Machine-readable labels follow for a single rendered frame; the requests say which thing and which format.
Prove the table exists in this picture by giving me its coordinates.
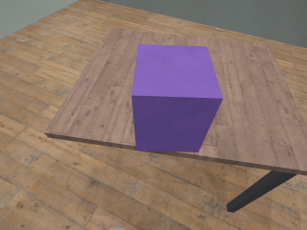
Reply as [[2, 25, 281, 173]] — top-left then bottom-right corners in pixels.
[[44, 28, 307, 213]]

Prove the carton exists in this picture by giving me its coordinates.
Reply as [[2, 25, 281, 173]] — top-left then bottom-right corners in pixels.
[[131, 44, 223, 152]]

